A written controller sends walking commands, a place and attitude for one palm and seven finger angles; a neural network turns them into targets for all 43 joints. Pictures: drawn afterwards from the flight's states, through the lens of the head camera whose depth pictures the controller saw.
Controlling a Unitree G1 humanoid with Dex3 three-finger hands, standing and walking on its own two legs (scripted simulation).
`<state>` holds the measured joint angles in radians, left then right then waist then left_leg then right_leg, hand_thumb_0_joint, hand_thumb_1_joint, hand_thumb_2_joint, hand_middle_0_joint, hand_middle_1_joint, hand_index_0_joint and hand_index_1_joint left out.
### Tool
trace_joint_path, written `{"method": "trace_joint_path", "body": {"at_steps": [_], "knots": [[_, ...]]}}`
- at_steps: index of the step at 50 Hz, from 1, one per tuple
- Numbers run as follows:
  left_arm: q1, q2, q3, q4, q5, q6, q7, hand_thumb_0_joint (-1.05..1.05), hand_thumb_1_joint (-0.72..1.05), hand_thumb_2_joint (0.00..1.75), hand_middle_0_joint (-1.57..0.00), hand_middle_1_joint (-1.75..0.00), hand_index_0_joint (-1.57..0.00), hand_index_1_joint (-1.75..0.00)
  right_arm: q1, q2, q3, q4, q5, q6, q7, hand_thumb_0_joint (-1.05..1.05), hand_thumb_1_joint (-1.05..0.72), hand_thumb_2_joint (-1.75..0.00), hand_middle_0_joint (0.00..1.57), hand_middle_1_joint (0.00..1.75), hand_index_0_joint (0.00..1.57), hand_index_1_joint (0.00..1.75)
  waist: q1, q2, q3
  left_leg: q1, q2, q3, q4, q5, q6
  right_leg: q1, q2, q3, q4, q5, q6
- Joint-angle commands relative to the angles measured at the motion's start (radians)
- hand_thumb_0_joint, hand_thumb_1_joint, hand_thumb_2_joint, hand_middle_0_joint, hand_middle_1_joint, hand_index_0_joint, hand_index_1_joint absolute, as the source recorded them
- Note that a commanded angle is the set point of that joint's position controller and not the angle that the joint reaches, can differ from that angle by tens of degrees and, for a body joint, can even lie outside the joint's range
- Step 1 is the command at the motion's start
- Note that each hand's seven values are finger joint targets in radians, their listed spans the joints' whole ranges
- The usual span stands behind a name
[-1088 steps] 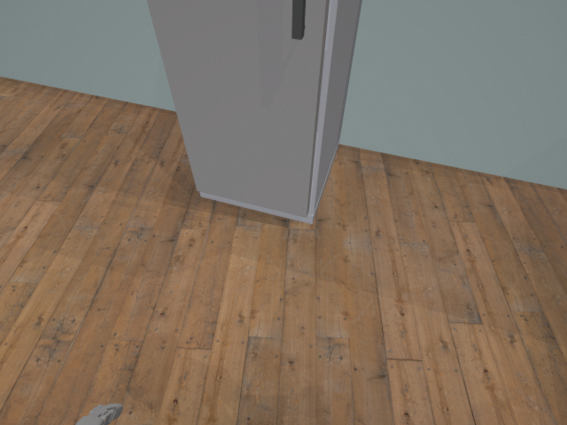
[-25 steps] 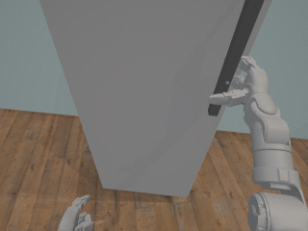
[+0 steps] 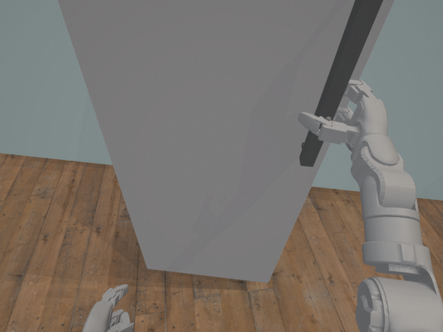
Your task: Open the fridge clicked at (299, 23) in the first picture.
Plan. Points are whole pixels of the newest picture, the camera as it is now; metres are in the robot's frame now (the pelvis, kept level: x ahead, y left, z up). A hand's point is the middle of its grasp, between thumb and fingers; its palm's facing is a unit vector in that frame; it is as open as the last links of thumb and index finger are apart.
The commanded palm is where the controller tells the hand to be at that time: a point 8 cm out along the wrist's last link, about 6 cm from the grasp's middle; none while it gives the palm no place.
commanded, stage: grip the handle and tug to test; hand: right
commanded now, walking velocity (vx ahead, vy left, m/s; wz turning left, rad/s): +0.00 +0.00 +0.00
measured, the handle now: (331, 84) +0.47 -0.16 +0.26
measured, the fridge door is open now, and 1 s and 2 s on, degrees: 0 0 13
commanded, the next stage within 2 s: pull the door a little, standing still in 0.98 s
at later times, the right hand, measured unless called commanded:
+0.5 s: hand (326, 119) +0.41 -0.15 +0.22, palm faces +0.09 +1.00 +0.01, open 7.5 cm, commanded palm +0.38 -0.19 +0.23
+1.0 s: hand (324, 121) +0.40 -0.14 +0.22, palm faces +0.11 +0.99 +0.00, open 7.6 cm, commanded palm +0.35 -0.18 +0.23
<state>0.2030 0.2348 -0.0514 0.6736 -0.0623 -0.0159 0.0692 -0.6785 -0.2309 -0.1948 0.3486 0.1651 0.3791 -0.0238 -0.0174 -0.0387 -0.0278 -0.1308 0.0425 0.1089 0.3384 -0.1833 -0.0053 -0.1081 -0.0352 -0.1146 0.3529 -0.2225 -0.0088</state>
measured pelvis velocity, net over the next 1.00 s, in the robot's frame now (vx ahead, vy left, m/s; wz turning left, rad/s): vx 0.02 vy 0.00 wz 0.02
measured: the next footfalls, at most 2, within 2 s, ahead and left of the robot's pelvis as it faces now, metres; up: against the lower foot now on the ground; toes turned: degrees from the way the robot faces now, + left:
none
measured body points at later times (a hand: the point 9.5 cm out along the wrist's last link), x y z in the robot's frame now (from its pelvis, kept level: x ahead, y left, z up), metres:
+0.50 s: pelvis +0.01 +0.00 +0.00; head +0.00 +0.02 +0.45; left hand +0.19 +0.23 -0.09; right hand +0.40 -0.20 +0.23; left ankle +0.00 +0.12 -0.75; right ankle -0.02 -0.11 -0.75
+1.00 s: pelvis +0.02 +0.00 +0.00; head +0.00 +0.02 +0.45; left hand +0.20 +0.23 -0.09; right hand +0.39 -0.20 +0.22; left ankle +0.00 +0.12 -0.75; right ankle -0.02 -0.11 -0.75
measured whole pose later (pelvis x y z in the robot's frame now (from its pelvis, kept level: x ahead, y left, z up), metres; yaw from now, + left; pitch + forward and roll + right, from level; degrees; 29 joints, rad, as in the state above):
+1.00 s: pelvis +0.02 +0.00 +0.00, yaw +1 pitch -1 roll +0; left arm 0.18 0.24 -0.05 0.62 -0.06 0.03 0.05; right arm -0.51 -0.20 -0.21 0.07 0.16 0.47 -0.04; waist -0.01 -0.05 -0.05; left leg -0.12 0.04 0.09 0.35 -0.22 -0.01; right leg -0.08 -0.04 -0.13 0.35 -0.25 0.00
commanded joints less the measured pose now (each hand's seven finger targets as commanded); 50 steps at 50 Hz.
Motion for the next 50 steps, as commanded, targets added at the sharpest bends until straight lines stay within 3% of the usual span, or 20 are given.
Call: {"method": "trace_joint_path", "body": {"at_steps": [1, 3, 5, 8, 16, 17, 19, 22, 25, 29, 35, 37, 39, 42, 44, 50], "knots": [[-0.133, 0.110, 0.042, -0.168, -0.003, -0.060, 0.002, 0.00, 0.90, 0.90, -0.20, -0.30, -0.20, -0.30, -0.511, -0.106, 0.018, -0.311, 0.017, -0.088, 0.028, 0.00, -0.57, -0.76, 0.42, 1.35, 0.42, 1.35, 0.004, -0.001, -0.328, 0.093, -0.047, -0.044, 0.013, 0.337, 0.043, 0.129, 0.021, 0.093, 0.002, 0.375, -0.010], [-0.135, 0.116, 0.043, -0.171, -0.002, -0.055, 0.002, 0.00, 0.90, 0.90, -0.20, -0.30, -0.20, -0.30, -0.478, -0.113, 0.010, -0.307, 0.020, -0.087, 0.028, 0.00, -0.67, -0.80, 0.43, 1.37, 0.43, 1.37, 0.000, 0.040, -0.332, 0.111, -0.046, -0.044, 0.013, 0.353, 0.039, 0.120, 0.019, 0.089, 0.000, 0.382, -0.014], [-0.136, 0.114, 0.045, -0.169, -0.002, -0.056, 0.002, 0.00, 0.90, 0.90, -0.20, -0.30, -0.20, -0.30, -0.507, -0.105, 0.019, -0.327, 0.018, -0.084, 0.030, 0.00, -0.76, -0.84, 0.44, 1.38, 0.44, 1.38, 0.007, 0.033, -0.330, 0.104, -0.047, -0.045, 0.017, 0.369, 0.038, 0.127, 0.021, 0.087, 0.005, 0.390, -0.015], [-0.138, 0.117, 0.044, -0.175, 0.000, -0.050, 0.001, 0.00, 0.90, 0.90, -0.20, -0.30, -0.20, -0.30, -0.469, -0.130, -0.006, -0.343, 0.019, -0.081, 0.033, 0.00, -0.90, -0.90, 0.45, 1.40, 0.45, 1.40, -0.003, 0.027, -0.342, 0.126, -0.044, -0.045, 0.021, 0.390, 0.040, 0.123, 0.021, 0.087, 0.004, 0.415, -0.013], [-0.154, 0.110, 0.040, -0.178, -0.002, -0.037, 0.002, 0.00, 0.90, 0.90, -0.20, -0.30, -0.20, -0.30, -0.440, -0.120, -0.007, -0.341, 0.023, -0.046, 0.033, 0.00, -0.90, -0.90, 0.45, 1.40, 0.45, 1.40, -0.004, 0.040, -0.319, 0.117, -0.046, -0.042, 0.024, 0.404, 0.037, 0.116, 0.026, 0.081, 0.012, 0.409, -0.015], [-0.151, 0.117, 0.043, -0.176, 0.000, -0.033, 0.002, 0.00, 0.90, 0.90, -0.20, -0.30, -0.20, -0.30, -0.421, -0.155, -0.038, -0.333, 0.023, -0.047, 0.029, 0.00, -0.90, -0.90, 0.45, 1.40, 0.45, 1.40, -0.011, 0.044, -0.316, 0.123, -0.047, -0.042, 0.021, 0.400, 0.038, 0.112, 0.023, 0.081, 0.011, 0.413, -0.015], [-0.161, 0.111, 0.039, -0.183, -0.002, -0.031, 0.003, 0.00, 0.90, 0.90, -0.20, -0.30, -0.20, -0.30, -0.437, -0.126, -0.011, -0.348, 0.023, -0.041, 0.034, 0.00, -0.90, -0.90, 0.45, 1.40, 0.45, 1.40, -0.006, 0.044, -0.318, 0.125, -0.044, -0.043, 0.025, 0.411, 0.037, 0.110, 0.027, 0.078, 0.012, 0.411, -0.018], [-0.160, 0.114, 0.041, -0.182, -0.001, -0.028, 0.002, 0.00, 0.90, 0.90, -0.20, -0.30, -0.20, -0.30, -0.409, -0.142, -0.027, -0.343, 0.022, -0.038, 0.028, 0.00, -0.90, -0.90, 0.45, 1.40, 0.45, 1.40, -0.011, 0.042, -0.318, 0.126, -0.047, -0.042, 0.025, 0.406, 0.039, 0.114, 0.023, 0.080, 0.014, 0.421, -0.015], [-0.154, 0.113, 0.039, -0.176, -0.001, -0.027, 0.006, 0.00, 0.90, 0.90, -0.20, -0.30, -0.20, -0.30, -0.461, -0.134, -0.013, -0.331, 0.020, -0.032, 0.028, 0.00, -0.90, -0.90, 0.45, 1.40, 0.45, 1.40, 0.002, 0.056, -0.313, 0.116, -0.046, -0.043, 0.023, 0.394, 0.037, 0.109, 0.026, 0.085, 0.011, 0.399, -0.017], [-0.159, 0.110, 0.039, -0.181, -0.002, -0.026, 0.005, 0.00, 0.90, 0.90, -0.20, -0.30, -0.20, -0.30, -0.452, -0.128, -0.010, -0.348, 0.019, -0.033, 0.027, 0.00, -0.90, -0.90, 0.45, 1.40, 0.45, 1.40, -0.002, 0.032, -0.333, 0.124, -0.044, -0.043, 0.029, 0.414, 0.039, 0.118, 0.027, 0.084, 0.018, 0.425, -0.016], [-0.168, 0.106, 0.040, -0.195, -0.001, -0.024, -0.002, 0.00, 0.90, 0.90, -0.20, -0.30, -0.20, -0.30, -0.402, -0.086, 0.020, -0.409, 0.020, -0.036, 0.032, 0.00, -0.90, -0.90, 0.45, 1.40, 0.45, 1.40, -0.006, 0.042, -0.336, 0.131, -0.047, -0.038, 0.037, 0.435, 0.040, 0.130, 0.023, 0.085, 0.019, 0.454, -0.015], [-0.174, 0.111, 0.042, -0.204, 0.002, -0.020, -0.007, 0.00, 0.90, 0.90, -0.20, -0.30, -0.20, -0.30, -0.324, -0.118, -0.016, -0.437, 0.020, -0.038, 0.030, 0.00, -0.90, -0.90, 0.45, 1.40, 0.45, 1.40, -0.026, 0.035, -0.349, 0.156, -0.048, -0.038, 0.039, 0.451, 0.042, 0.127, 0.022, 0.082, 0.018, 0.479, -0.013], [-0.184, 0.104, 0.037, -0.211, 0.001, -0.019, -0.008, 0.00, 0.90, 0.90, -0.20, -0.30, -0.20, -0.30, -0.322, -0.082, 0.015, -0.471, 0.025, -0.033, 0.036, 0.00, -0.90, -0.90, 0.45, 1.40, 0.45, 1.40, -0.018, 0.041, -0.341, 0.155, -0.046, -0.036, 0.042, 0.452, 0.040, 0.123, 0.023, 0.083, 0.015, 0.471, -0.012], [-0.188, 0.110, 0.040, -0.217, 0.001, -0.014, -0.009, 0.00, 0.90, 0.90, -0.20, -0.30, -0.20, -0.30, -0.251, -0.113, -0.020, -0.483, 0.026, -0.019, 0.036, 0.00, -0.90, -0.90, 0.45, 1.40, 0.45, 1.40, -0.031, 0.055, -0.328, 0.161, -0.050, -0.037, 0.036, 0.442, 0.039, 0.113, 0.018, 0.080, 0.012, 0.461, -0.013], [-0.196, 0.106, 0.037, -0.222, -0.001, -0.013, -0.009, 0.00, 0.90, 0.90, -0.20, -0.30, -0.20, -0.30, -0.258, -0.096, -0.001, -0.520, 0.025, -0.007, 0.039, 0.00, -0.90, -0.90, 0.45, 1.40, 0.45, 1.40, -0.027, 0.029, -0.324, 0.155, -0.049, -0.038, 0.040, 0.454, 0.039, 0.119, 0.021, 0.078, 0.013, 0.470, -0.013], [-0.198, 0.101, 0.044, -0.244, 0.005, -0.013, -0.026, 0.00, 0.90, 0.90, -0.20, -0.30, -0.20, -0.30, -0.131, -0.081, 0.002, -0.689, 0.025, 0.015, 0.038, 0.00, -0.90, -0.90, 0.45, 1.40, 0.45, 1.40, -0.043, -0.001, -0.389, 0.188, -0.047, -0.036, 0.072, 0.569, 0.038, 0.161, 0.014, 0.082, 0.047, 0.654, -0.006]]}}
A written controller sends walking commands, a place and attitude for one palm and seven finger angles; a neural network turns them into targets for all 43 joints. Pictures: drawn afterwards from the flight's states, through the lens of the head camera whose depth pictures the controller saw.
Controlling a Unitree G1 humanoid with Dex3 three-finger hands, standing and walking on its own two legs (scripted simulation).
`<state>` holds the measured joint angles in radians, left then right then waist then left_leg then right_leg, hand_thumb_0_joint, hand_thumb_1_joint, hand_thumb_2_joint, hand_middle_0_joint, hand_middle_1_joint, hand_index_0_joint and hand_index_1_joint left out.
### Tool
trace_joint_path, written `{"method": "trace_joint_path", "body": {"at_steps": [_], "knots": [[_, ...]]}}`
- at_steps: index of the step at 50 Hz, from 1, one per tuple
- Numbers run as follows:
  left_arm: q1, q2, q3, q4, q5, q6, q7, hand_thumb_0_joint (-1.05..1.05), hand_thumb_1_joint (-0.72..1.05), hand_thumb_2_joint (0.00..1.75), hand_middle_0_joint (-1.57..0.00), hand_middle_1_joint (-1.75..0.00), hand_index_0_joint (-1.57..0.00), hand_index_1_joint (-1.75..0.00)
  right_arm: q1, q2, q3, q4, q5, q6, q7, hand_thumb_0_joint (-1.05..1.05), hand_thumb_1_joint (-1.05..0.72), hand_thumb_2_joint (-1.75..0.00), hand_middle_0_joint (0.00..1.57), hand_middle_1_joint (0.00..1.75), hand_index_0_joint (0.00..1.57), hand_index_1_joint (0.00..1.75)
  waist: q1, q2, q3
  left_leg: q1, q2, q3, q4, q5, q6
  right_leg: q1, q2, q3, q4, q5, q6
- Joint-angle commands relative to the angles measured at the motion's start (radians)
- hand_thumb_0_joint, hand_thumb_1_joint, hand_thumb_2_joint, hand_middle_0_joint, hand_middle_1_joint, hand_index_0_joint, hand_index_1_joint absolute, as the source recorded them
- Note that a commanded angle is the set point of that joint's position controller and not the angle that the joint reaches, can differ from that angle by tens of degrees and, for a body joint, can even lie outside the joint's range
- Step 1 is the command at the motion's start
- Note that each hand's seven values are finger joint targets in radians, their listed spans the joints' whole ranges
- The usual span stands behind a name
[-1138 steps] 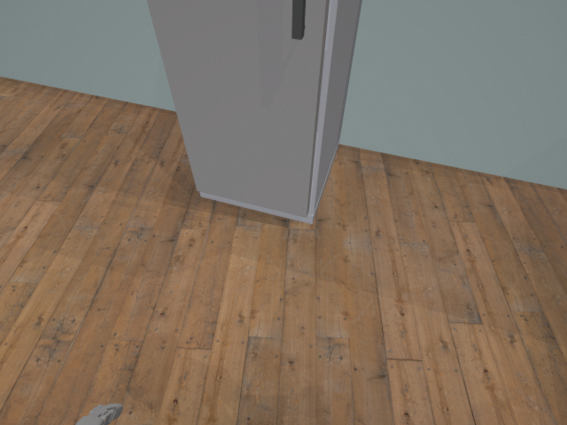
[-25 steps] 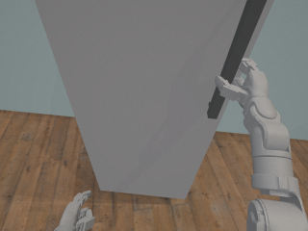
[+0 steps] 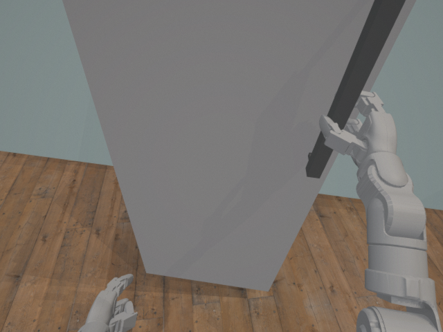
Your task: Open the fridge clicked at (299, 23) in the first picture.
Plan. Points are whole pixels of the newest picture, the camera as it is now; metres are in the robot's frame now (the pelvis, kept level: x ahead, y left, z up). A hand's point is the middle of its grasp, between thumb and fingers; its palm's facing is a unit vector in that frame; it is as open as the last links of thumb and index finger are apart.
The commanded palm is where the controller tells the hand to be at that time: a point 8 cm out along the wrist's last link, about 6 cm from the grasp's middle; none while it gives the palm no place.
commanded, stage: pull the door a little, standing still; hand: right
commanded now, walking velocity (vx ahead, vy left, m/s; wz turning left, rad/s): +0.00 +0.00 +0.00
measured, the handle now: (342, 94) +0.44 -0.17 +0.26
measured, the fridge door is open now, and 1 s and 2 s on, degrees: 0 13 38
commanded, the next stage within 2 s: walk backward, drawing the door open in 0.52 s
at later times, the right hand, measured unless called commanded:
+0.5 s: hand (335, 140) +0.36 -0.15 +0.22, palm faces +0.09 +1.00 -0.03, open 7.8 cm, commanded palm +0.28 -0.19 +0.23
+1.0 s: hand (333, 185) +0.28 -0.13 +0.20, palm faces +0.17 +0.95 -0.27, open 8.4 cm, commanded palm +0.24 -0.17 +0.22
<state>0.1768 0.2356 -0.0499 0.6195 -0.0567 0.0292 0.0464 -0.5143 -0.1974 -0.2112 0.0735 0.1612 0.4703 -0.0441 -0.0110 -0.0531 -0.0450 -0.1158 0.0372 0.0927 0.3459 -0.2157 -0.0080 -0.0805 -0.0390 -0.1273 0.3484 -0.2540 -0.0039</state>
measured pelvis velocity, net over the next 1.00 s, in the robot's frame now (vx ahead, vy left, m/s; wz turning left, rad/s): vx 0.02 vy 0.02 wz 0.02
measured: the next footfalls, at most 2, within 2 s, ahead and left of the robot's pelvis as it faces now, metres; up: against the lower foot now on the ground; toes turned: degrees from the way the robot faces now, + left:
left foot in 1.54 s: -0.04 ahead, +0.22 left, +0.00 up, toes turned -15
right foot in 1.80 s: -0.15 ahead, +0.04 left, +0.00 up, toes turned -27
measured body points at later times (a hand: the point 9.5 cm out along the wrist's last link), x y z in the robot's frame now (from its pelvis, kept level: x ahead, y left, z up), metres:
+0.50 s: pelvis +0.03 +0.00 +0.00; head +0.01 +0.03 +0.45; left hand +0.23 +0.22 -0.08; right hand +0.35 -0.20 +0.22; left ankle -0.02 +0.12 -0.75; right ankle -0.04 -0.12 -0.74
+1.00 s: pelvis +0.02 +0.02 +0.00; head +0.06 +0.05 +0.45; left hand +0.20 +0.23 -0.10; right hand +0.27 -0.18 +0.22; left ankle -0.02 +0.12 -0.74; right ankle -0.04 -0.13 -0.73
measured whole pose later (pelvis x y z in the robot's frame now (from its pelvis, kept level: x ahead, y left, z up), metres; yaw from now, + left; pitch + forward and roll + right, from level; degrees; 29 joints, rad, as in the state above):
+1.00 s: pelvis +0.02 +0.02 +0.00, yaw +1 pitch +3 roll -1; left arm 0.15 0.18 -0.03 0.52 0.02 0.04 0.02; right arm 0.22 -0.29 -0.18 -0.60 0.09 -0.03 -0.09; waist 0.00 -0.04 0.04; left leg -0.23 0.02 0.07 0.48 -0.25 0.02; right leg -0.23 -0.03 0.01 0.55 -0.24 0.03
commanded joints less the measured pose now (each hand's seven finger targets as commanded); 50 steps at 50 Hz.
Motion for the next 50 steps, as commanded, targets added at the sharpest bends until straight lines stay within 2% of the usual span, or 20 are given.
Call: {"method": "trace_joint_path", "body": {"at_steps": [1, 4, 6, 7, 9, 11, 20, 25, 30, 31, 32, 33, 34, 38, 40, 42, 45, 47, 48, 50], "knots": [[-0.172, 0.101, 0.043, -0.191, 0.000, -0.055, -0.007, 0.00, 0.90, 0.90, -0.20, -0.30, -0.20, -0.30, -0.266, -0.117, 0.017, -0.424, 0.028, -0.069, 0.058, 0.00, -0.90, -0.90, 0.45, 1.40, 0.45, 1.40, -0.051, 0.026, -0.374, 0.177, -0.041, -0.018, 0.069, 0.611, 0.039, 0.130, 0.017, 0.094, 0.054, 0.695, -0.010], [-0.179, 0.102, 0.040, -0.194, 0.001, -0.051, -0.008, 0.00, 0.90, 0.90, -0.20, -0.30, -0.20, -0.30, -0.258, -0.096, 0.047, -0.458, 0.029, -0.052, 0.066, 0.00, -0.90, -0.90, 0.45, 1.40, 0.45, 1.40, -0.043, 0.036, -0.355, 0.164, -0.041, -0.016, 0.072, 0.617, 0.036, 0.126, 0.014, 0.094, 0.057, 0.700, -0.013], [-0.172, 0.110, 0.041, -0.163, 0.001, -0.048, 0.005, 0.00, 0.90, 0.90, -0.20, -0.30, -0.20, -0.30, -0.354, -0.202, -0.043, -0.366, 0.027, -0.033, 0.056, 0.00, -0.90, -0.90, 0.45, 1.40, 0.45, 1.40, -0.036, 0.069, -0.331, 0.149, -0.047, -0.021, 0.057, 0.593, 0.037, 0.111, 0.024, 0.088, 0.050, 0.619, -0.016], [-0.171, 0.117, 0.042, -0.164, 0.002, -0.044, 0.009, 0.00, 0.90, 0.90, -0.20, -0.30, -0.20, -0.30, -0.344, -0.209, -0.048, -0.358, 0.027, -0.030, 0.057, 0.00, -0.90, -0.90, 0.45, 1.40, 0.45, 1.40, -0.039, 0.067, -0.318, 0.152, -0.049, -0.021, 0.053, 0.583, 0.037, 0.102, 0.024, 0.085, 0.045, 0.600, -0.019], [-0.182, 0.103, 0.034, -0.177, -0.003, -0.045, 0.011, 0.00, 0.90, 0.90, -0.20, -0.30, -0.20, -0.30, -0.297, -0.159, -0.027, -0.360, 0.037, -0.012, 0.064, 0.00, -0.90, -0.90, 0.45, 1.40, 0.45, 1.40, -0.045, 0.036, -0.325, 0.161, -0.043, -0.018, 0.064, 0.613, 0.038, 0.100, 0.029, 0.084, 0.050, 0.629, -0.019], [-0.184, 0.101, 0.035, -0.184, -0.002, -0.043, 0.006, 0.00, 0.90, 0.90, -0.20, -0.30, -0.20, -0.30, -0.268, -0.164, -0.035, -0.408, 0.041, -0.007, 0.065, 0.00, -0.90, -0.90, 0.45, 1.40, 0.45, 1.40, -0.052, 0.024, -0.352, 0.171, -0.042, -0.019, 0.071, 0.642, 0.038, 0.119, 0.028, 0.088, 0.059, 0.687, -0.015], [-0.221, 0.093, 0.026, -0.230, 0.001, -0.024, -0.016, 0.00, 0.90, 0.90, -0.20, -0.30, -0.20, -0.30, 0.038, -0.155, -0.049, -0.592, 0.059, 0.011, 0.088, 0.00, -0.90, -0.90, 0.45, 1.40, 0.45, 1.40, -0.079, 0.071, -0.336, 0.189, -0.037, -0.018, 0.101, 0.664, 0.032, 0.059, 0.029, 0.100, 0.071, 0.669, -0.018], [-0.243, 0.083, 0.023, -0.261, 0.001, -0.025, -0.030, 0.00, 0.90, 0.90, -0.20, -0.30, -0.20, -0.30, 0.262, -0.153, -0.067, -0.801, 0.077, 0.047, 0.103, 0.00, -0.90, -0.90, 0.45, 1.40, 0.45, 1.40, -0.094, 0.049, -0.350, 0.185, -0.034, -0.018, 0.134, 0.701, 0.024, 0.039, 0.031, 0.108, 0.098, 0.702, -0.017], [-0.262, 0.070, 0.022, -0.277, -0.001, -0.043, -0.050, 0.00, 0.90, 0.90, -0.20, -0.30, -0.20, -0.30, 0.509, -0.118, -0.040, -1.030, 0.097, 0.067, 0.105, 0.00, -0.90, -0.90, 0.45, 1.40, 0.45, 1.40, -0.095, 0.049, -0.306, 0.139, -0.032, -0.011, 0.156, 0.696, 0.014, 0.012, 0.027, 0.121, 0.126, 0.704, -0.016], [-0.262, 0.073, 0.021, -0.271, 0.000, -0.048, -0.050, 0.00, 0.90, 0.90, -0.20, -0.30, -0.20, -0.30, 0.512, -0.144, -0.068, -1.040, 0.101, 0.071, 0.101, 0.00, -0.90, -0.90, 0.45, 1.40, 0.45, 1.40, -0.094, 0.048, -0.285, 0.120, -0.033, -0.011, 0.152, 0.675, 0.014, 0.007, 0.027, 0.122, 0.124, 0.672, -0.014], [-0.119, 0.109, 0.026, -0.291, 0.033, -0.042, -0.015, 0.00, 0.90, 0.90, -0.20, -0.30, -0.20, -0.30, 0.069, -0.491, -0.211, -1.057, -0.045, -0.201, -0.001, 0.00, -0.90, -0.90, 0.45, 1.40, 0.45, 1.40, 0.021, 0.048, -0.086, -0.022, 0.008, -0.105, 0.066, 0.670, -0.018, -0.050, 0.004, 0.126, 0.171, 0.589, -0.022], [-0.132, 0.089, 0.046, -0.233, 0.042, -0.041, -0.012, 0.00, 0.90, 0.90, -0.20, -0.30, -0.20, -0.30, 0.307, -0.285, -0.125, -0.868, -0.036, -0.293, -0.020, 0.00, -0.90, -0.90, 0.45, 1.40, 0.45, 1.40, 0.014, 0.148, -0.130, -0.028, 0.022, -0.083, 0.070, 0.693, 0.006, -0.064, 0.001, 0.144, 0.206, 0.564, -0.032], [-0.120, 0.092, 0.045, -0.249, 0.051, -0.030, -0.008, 0.00, 0.90, 0.90, -0.20, -0.30, -0.20, -0.30, 0.502, -0.211, -0.059, -0.837, -0.047, -0.342, -0.017, 0.00, -0.90, -0.90, 0.45, 1.40, 0.45, 1.40, 0.002, 0.158, -0.141, -0.014, 0.026, -0.067, 0.083, 0.724, 0.009, -0.051, 0.003, 0.141, 0.199, 0.559, -0.031], [-0.104, 0.088, 0.048, -0.267, 0.063, 0.013, -0.004, 0.00, 0.90, 0.90, -0.20, -0.30, -0.20, -0.30, 0.534, -0.225, -0.036, -0.955, -0.070, -0.494, -0.030, 0.00, -0.90, -0.90, 0.45, 1.40, 0.45, 1.40, 0.027, -0.019, -0.228, -0.018, 0.004, -0.024, 0.193, 0.707, -0.007, 0.053, -0.033, 0.162, 0.181, 0.868, -0.024], [-0.109, 0.074, 0.055, -0.278, 0.068, 0.009, -0.012, 0.00, 0.90, 0.90, -0.20, -0.30, -0.20, -0.30, 0.566, -0.212, -0.027, -0.972, -0.080, -0.536, -0.038, 0.00, -0.90, -0.90, 0.45, 1.40, 0.45, 1.40, 0.026, -0.059, -0.238, -0.089, -0.031, -0.024, 0.237, 0.405, -0.011, 0.117, -0.077, 0.199, 0.156, 1.020, -0.030], [-0.125, 0.066, 0.059, -0.273, 0.075, -0.011, -0.015, 0.00, 0.90, 0.90, -0.20, -0.30, -0.20, -0.30, 0.564, -0.211, -0.023, -0.990, -0.086, -0.570, -0.046, 0.00, -0.90, -0.90, 0.45, 1.40, 0.45, 1.40, 0.020, -0.113, -0.216, -0.155, -0.046, -0.026, 0.240, 0.223, -0.009, 0.160, -0.104, 0.217, 0.145, 1.089, -0.036], [-0.122, 0.052, 0.057, -0.265, 0.078, -0.035, -0.023, 0.00, 0.90, 0.90, -0.20, -0.30, -0.20, -0.30, 0.570, -0.203, -0.030, -0.979, -0.098, -0.609, -0.054, 0.00, -0.90, -0.90, 0.45, 1.40, 0.45, 1.40, 0.023, -0.078, -0.170, -0.126, -0.042, -0.027, 0.157, 0.282, -0.007, 0.112, -0.098, 0.202, 0.172, 1.048, -0.023], [-0.112, 0.054, 0.062, -0.258, 0.074, -0.044, -0.020, 0.00, 0.90, 0.90, -0.20, -0.30, -0.20, -0.30, 0.552, -0.236, -0.062, -0.982, -0.100, -0.634, -0.062, 0.00, -0.90, -0.90, 0.45, 1.40, 0.45, 1.40, 0.026, -0.024, -0.204, -0.015, -0.011, -0.028, 0.141, 0.543, 0.007, 0.045, -0.068, 0.178, 0.219, 0.944, -0.002], [-0.114, 0.045, 0.063, -0.262, 0.071, -0.049, -0.014, 0.00, 0.90, 0.90, -0.20, -0.30, -0.20, -0.30, 0.541, -0.252, -0.081, -0.979, -0.100, -0.651, -0.065, 0.00, -0.90, -0.90, 0.45, 1.40, 0.45, 1.40, 0.021, 0.023, -0.225, 0.076, 0.034, -0.042, 0.143, 0.776, 0.022, -0.046, -0.039, 0.151, 0.276, 0.767, 0.012], [-0.124, 0.022, 0.060, -0.266, 0.071, -0.063, 0.003, 0.00, 0.90, 0.90, -0.20, -0.30, -0.20, -0.30, 0.557, -0.277, -0.126, -0.930, -0.099, -0.676, -0.069, 0.00, -0.90, -0.90, 0.45, 1.40, 0.45, 1.40, -0.011, 0.218, -0.239, 0.258, 0.206, -0.115, 0.145, 1.191, 0.100, -0.349, 0.079, 0.112, 0.467, -0.007, 0.027]]}}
